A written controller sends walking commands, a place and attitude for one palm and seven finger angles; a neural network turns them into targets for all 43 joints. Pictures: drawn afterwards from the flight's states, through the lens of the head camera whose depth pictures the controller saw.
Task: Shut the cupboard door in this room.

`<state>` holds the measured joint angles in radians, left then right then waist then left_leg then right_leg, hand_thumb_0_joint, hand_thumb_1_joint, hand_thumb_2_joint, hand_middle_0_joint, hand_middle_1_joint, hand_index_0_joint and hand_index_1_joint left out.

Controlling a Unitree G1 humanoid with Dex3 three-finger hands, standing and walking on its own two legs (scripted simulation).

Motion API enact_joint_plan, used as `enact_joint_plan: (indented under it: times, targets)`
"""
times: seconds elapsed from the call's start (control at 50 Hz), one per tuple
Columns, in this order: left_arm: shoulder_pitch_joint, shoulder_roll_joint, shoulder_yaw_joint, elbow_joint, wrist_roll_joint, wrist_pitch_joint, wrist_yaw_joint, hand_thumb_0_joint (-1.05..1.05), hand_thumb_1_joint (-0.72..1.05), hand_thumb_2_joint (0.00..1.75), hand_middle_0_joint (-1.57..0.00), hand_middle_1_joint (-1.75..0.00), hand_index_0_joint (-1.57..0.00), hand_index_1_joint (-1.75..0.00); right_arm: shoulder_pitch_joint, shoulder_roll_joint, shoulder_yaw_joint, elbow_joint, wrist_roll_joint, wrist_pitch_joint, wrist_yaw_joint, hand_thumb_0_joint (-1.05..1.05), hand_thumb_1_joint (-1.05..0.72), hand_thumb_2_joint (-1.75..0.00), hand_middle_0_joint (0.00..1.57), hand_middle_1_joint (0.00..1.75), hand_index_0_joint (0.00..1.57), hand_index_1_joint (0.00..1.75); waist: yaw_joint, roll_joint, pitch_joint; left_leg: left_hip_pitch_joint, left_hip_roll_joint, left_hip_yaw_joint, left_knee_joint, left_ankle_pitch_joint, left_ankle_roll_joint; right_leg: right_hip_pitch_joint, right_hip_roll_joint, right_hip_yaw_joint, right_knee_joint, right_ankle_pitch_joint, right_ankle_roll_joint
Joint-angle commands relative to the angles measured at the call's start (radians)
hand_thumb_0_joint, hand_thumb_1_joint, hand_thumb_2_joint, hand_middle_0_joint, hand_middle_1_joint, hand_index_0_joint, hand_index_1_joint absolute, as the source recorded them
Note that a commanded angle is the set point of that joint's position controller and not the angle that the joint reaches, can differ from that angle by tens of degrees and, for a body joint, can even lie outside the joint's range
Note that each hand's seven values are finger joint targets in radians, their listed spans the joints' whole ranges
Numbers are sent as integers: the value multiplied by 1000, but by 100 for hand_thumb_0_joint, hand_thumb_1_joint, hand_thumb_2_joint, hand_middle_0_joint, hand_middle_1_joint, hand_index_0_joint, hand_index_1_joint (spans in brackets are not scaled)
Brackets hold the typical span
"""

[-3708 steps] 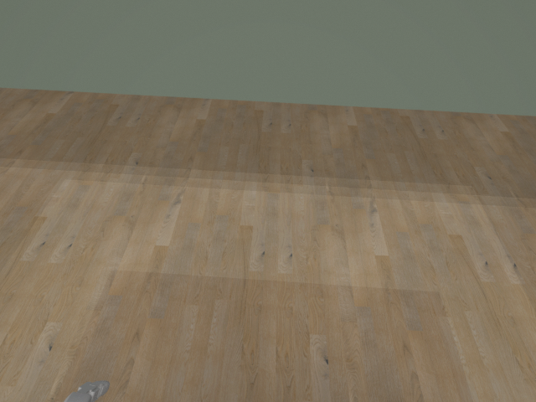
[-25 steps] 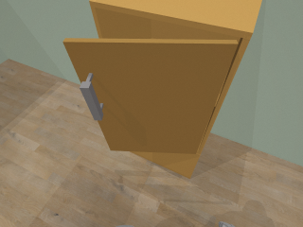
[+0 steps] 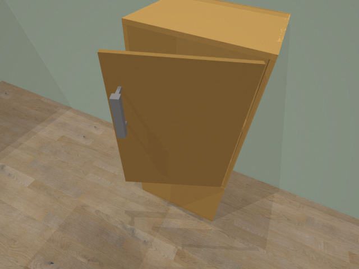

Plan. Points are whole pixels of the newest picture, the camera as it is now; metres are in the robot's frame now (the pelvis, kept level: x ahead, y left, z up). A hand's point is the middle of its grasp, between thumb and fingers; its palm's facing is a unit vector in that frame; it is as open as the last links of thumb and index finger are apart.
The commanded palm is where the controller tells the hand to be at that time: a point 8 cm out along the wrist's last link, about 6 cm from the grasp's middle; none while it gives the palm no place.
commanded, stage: come to a stop and stand still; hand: left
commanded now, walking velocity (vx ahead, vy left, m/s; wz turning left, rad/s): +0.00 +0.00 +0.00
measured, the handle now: (120, 112) +0.52 +0.20 +0.06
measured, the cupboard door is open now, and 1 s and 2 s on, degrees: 23 23 23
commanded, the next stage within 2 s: none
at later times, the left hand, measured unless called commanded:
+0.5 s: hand out of the picture -0.09 +0.19 -0.18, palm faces +0.08 -0.99 -0.14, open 7.4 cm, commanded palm none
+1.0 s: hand out of the picture -0.18 +0.23 -0.18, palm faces +0.09 -0.98 -0.18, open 7.4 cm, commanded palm none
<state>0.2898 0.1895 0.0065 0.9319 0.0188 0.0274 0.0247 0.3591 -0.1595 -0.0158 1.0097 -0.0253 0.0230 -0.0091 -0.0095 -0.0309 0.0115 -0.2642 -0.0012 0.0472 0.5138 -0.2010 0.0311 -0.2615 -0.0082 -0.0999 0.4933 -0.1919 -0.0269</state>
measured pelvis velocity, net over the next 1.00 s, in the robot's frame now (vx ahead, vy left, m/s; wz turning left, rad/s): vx -0.13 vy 0.06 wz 0.00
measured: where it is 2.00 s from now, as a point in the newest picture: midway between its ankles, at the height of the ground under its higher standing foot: outside the picture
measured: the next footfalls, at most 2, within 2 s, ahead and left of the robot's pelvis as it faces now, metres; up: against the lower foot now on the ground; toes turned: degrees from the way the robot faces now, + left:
right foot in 0.80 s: -0.01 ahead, -0.06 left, +0.00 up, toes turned -2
left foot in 1.06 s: -0.15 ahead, +0.16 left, +0.00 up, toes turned +3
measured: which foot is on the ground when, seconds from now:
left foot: down 0.00-0.82, up 0.84-1.00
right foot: down 0.00-0.64, up 0.66-0.78, down 0.80-1.00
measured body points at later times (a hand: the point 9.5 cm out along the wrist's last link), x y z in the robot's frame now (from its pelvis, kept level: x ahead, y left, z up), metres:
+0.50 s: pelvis -0.04 +0.04 +0.00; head -0.06 +0.05 +0.45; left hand -0.09 +0.24 -0.17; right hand -0.03 -0.18 -0.15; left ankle +0.05 +0.10 -0.73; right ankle +0.06 -0.10 -0.73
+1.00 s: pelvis -0.13 +0.06 +0.00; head -0.16 +0.08 +0.45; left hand -0.19 +0.28 -0.16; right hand -0.10 -0.17 -0.14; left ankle -0.16 +0.16 -0.70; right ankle -0.05 -0.06 -0.73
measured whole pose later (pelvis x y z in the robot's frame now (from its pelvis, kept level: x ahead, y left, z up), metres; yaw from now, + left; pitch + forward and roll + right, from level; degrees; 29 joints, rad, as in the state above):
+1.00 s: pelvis -0.13 +0.06 +0.00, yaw +0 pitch -2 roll +0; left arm 0.45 0.14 0.04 1.08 0.04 0.04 0.04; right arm 0.32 -0.15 -0.06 1.02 -0.02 0.03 -0.01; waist 0.01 -0.03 -0.06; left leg -0.27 -0.01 0.06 0.78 -0.40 0.01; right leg -0.28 -0.02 -0.03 0.43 -0.14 -0.01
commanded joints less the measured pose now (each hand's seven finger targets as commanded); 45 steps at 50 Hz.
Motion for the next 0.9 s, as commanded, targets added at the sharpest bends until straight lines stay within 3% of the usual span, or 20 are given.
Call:
enact_joint_plan:
  times: [0.0,0.08,0.18,0.32,0.48,0.54,0.58,0.64,0.68,0.7,0.74,0.76,0.78,0.8,0.82,0.84,0.86,0.88]
  targets:
    - [70,92,27,-23,3,-21,10,0,90,90,-20,-30,-20,-30,-7,-105,-28,-57,0,-24,-6,0,-90,-90,20,30,20,30,20,40,57,-145,87,-144,-196,-300,18,7,-89,148,-151,-280,-3]
    - [97,67,20,6,2,-28,12,0,90,90,-20,-30,-20,-30,17,-86,-23,-31,4,-27,-9,0,-90,-90,20,30,20,30,12,14,53,-117,85,-132,-178,-239,15,-8,-94,157,-158,-231,-5]
    - [136,54,20,35,9,-23,16,0,90,90,-20,-30,-20,-30,25,-81,-27,-12,5,-17,-8,0,-90,-90,20,30,20,30,11,32,95,-159,94,-152,-211,-347,19,-48,-81,150,-154,-298,7]
    - [205,13,17,78,15,-23,13,0,90,90,-20,-30,-20,-30,-8,-81,-35,-1,9,-17,-14,0,-90,-90,20,30,20,30,27,67,75,-195,116,-180,-263,-394,29,21,-48,106,-73,-180,18]
    - [221,1,21,94,17,-23,15,0,90,90,-20,-30,-20,-30,-23,-70,-39,0,9,-13,-13,0,-90,-90,20,30,20,30,19,16,96,-160,87,-168,-226,-380,21,-62,-62,162,-108,-253,9]
    - [218,3,24,96,17,-19,14,0,90,90,-20,-30,-20,-30,-19,-71,-40,4,8,-10,-14,0,-90,-90,20,30,20,30,13,30,86,-137,82,-165,-227,-392,16,-85,-56,159,-101,-272,8]
    - [237,-3,31,102,20,-8,12,0,90,90,-20,-30,-20,-30,-40,-87,-45,0,6,-5,-15,0,-90,-90,20,30,20,30,25,79,97,-204,103,-192,-286,-467,18,-42,-21,118,-14,-242,16]
    - [356,-33,42,139,23,14,8,0,90,90,-20,-30,-20,-30,-143,-137,-58,-34,8,-2,-16,0,-90,-90,20,30,20,30,84,191,54,-395,198,-241,-417,-534,59,167,25,24,316,-136,27]
    - [407,-47,48,147,18,21,11,0,90,90,-20,-30,-20,-30,-191,-144,-59,-53,5,2,-14,0,-90,-90,20,30,20,30,101,172,44,-389,214,-219,-414,-459,78,190,25,18,360,-189,22]
    - [417,-56,46,143,16,16,13,0,90,90,-20,-30,-20,-30,-192,-143,-58,-58,1,5,-15,0,-90,-90,20,30,20,30,101,136,53,-329,200,-206,-379,-422,77,166,12,16,263,-217,17]
    - [410,-65,36,144,15,7,19,0,90,90,-20,-30,-20,-30,-146,-117,-55,-44,3,17,-14,0,-90,-90,20,30,20,30,78,44,124,-245,146,-169,-310,-425,35,105,5,27,-52,-224,4]
    - [389,-40,30,135,17,3,24,0,90,90,-20,-30,-20,-30,-108,-84,-52,-36,12,28,-12,0,-90,-90,20,30,20,30,49,-42,166,-208,76,-123,-230,-397,-9,10,-52,154,-216,-358,-28]
    - [341,17,35,117,19,-1,31,0,90,90,-20,-30,-20,-30,-81,-34,-49,-34,22,42,-12,0,-90,-90,20,30,20,30,16,-204,205,-140,-13,-50,30,-253,-50,-197,-210,402,-375,-611,-102]
    - [202,73,43,68,19,1,38,0,90,90,-20,-30,-20,-30,-62,-36,-66,-34,17,54,-8,0,-90,-90,20,30,20,30,-22,-245,222,1,-30,-43,361,-146,-56,-475,-359,525,-510,-739,-172]
    - [31,87,49,28,18,-12,47,0,90,90,-20,-30,-20,-30,-2,-78,-82,-24,14,58,-3,0,-90,-90,20,30,20,30,-88,-240,178,51,-12,-105,567,-122,-43,-581,-361,530,-532,-716,-174]
    - [-70,102,56,-1,12,-25,47,0,90,90,-20,-30,-20,-30,40,-96,-85,5,10,58,3,0,-90,-90,20,30,20,30,-117,-201,141,62,-16,-88,665,-81,-38,-570,-298,446,-511,-623,-140]
    - [-108,102,58,-17,11,-34,46,0,90,90,-20,-30,-20,-30,86,-84,-82,23,8,46,7,0,-90,-90,20,30,20,30,-134,-164,106,67,-10,-67,675,-78,-38,-513,-251,350,-457,-498,-110]
    - [-70,85,55,-9,14,-35,41,0,90,90,-20,-30,-20,-30,115,-51,-71,28,7,33,7,0,-90,-90,20,30,20,30,-120,-104,88,37,-20,-18,584,-109,-40,-389,-203,268,-402,-393,-83]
